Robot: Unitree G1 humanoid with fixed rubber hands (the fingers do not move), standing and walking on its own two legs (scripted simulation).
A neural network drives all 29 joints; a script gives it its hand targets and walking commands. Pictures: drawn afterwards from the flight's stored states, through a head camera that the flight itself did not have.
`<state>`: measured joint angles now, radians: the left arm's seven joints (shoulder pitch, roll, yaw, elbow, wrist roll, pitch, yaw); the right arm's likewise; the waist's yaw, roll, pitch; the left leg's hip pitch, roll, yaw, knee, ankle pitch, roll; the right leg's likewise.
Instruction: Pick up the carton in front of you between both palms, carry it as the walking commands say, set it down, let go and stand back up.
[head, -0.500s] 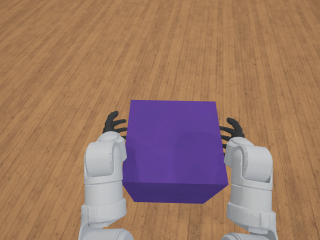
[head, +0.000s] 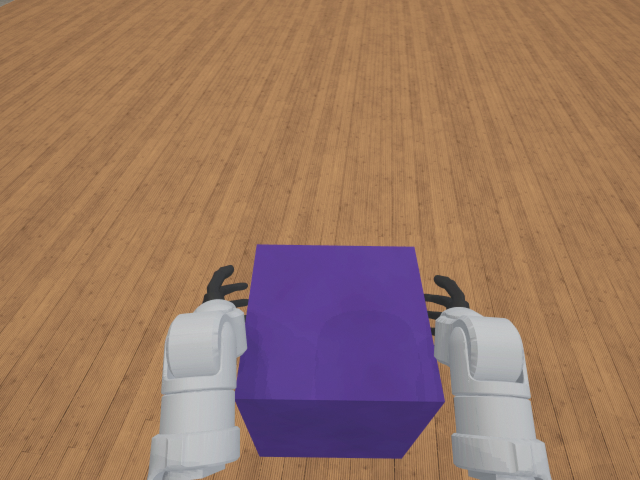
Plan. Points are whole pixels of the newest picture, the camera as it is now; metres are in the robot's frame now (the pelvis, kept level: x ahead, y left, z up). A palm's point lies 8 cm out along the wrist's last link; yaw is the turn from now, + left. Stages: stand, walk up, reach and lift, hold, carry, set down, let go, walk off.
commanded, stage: carry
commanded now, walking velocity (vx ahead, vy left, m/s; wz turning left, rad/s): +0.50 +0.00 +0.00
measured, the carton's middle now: (333, 357) +0.29 +0.00 -0.04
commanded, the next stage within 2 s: none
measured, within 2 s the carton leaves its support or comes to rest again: neither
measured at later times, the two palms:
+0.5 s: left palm (272, 147) +0.62 +0.11 +0.09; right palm (432, 153) +0.63 -0.18 +0.07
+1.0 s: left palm (263, 76) +0.96 +0.16 +0.06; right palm (382, 79) +0.95 -0.13 +0.06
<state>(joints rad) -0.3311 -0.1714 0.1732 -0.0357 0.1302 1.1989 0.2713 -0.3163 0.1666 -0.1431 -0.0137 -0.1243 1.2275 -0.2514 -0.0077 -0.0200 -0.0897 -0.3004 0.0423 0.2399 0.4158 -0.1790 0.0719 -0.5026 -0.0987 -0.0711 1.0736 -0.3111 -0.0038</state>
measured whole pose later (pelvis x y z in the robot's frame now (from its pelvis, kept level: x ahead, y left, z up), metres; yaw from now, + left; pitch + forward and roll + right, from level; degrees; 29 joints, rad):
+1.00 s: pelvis +0.66 +0.01 +0.00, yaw +0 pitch +4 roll -1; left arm -0.32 -0.17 0.15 -0.09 0.13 1.18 0.26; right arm -0.31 0.16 -0.13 -0.07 -0.11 1.21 -0.26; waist -0.01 -0.02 -0.02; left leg -0.28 0.04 0.24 0.37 -0.17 0.08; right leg -0.52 -0.09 -0.07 1.05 -0.30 0.00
